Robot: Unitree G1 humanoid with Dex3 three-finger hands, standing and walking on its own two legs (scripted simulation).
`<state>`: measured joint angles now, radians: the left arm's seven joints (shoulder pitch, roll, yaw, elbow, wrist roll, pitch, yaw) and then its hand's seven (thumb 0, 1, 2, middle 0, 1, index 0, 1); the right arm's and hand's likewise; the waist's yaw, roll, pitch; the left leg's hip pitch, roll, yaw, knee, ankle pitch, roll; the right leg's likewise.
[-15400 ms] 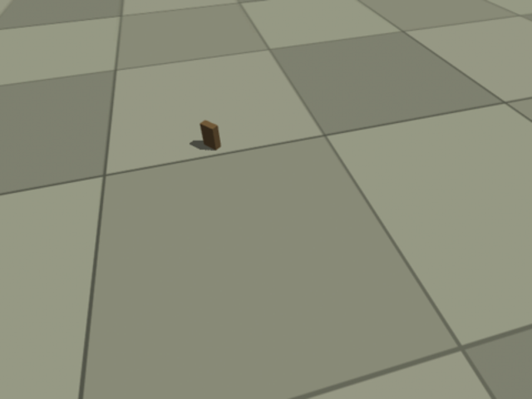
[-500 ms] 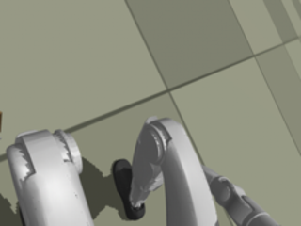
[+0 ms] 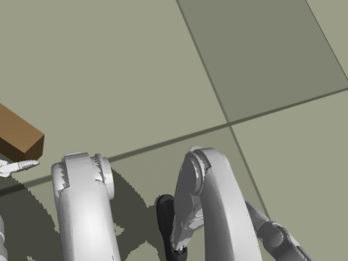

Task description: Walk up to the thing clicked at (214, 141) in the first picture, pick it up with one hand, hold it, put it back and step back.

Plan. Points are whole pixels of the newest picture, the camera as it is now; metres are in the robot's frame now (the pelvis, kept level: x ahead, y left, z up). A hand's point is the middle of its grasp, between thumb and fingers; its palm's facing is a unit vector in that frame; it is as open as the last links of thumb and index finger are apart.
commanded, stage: settle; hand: left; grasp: from the side
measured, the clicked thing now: (12, 139) +0.36 +0.31 -0.14
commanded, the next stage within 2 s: lift in 1.20 s
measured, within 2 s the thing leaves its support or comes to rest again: neither
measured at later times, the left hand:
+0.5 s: hand out of the picture +0.35 +0.31 -0.02, palm faces +0.40 -0.92 -0.06, open 13.3 cm
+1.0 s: hand out of the picture +0.36 +0.30 +0.03, palm faces +0.39 -0.92 -0.07, open 13.3 cm
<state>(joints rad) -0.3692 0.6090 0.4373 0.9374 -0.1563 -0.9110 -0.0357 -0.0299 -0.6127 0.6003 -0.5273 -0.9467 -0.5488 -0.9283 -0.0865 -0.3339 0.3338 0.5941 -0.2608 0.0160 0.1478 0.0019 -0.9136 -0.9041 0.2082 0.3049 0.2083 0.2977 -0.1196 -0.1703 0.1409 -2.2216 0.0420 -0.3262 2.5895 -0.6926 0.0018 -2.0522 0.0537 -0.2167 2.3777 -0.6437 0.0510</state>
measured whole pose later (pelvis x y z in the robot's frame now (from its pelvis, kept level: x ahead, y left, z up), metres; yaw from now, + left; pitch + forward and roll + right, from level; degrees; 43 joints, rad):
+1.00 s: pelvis +0.02 -0.02 +0.07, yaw +9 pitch +31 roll -5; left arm -0.37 0.36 0.42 0.69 -0.17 -0.61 -0.17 -0.01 -0.61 0.61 -0.52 -0.94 -0.54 -0.92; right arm 0.02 -0.29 0.02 0.67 -0.07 0.02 0.05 0.01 -0.90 -0.90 0.20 0.30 0.20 0.30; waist -0.05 -0.02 -0.11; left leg -2.16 0.05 -0.12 2.30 -0.69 -0.03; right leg -2.10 0.00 -0.07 2.25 -0.70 0.00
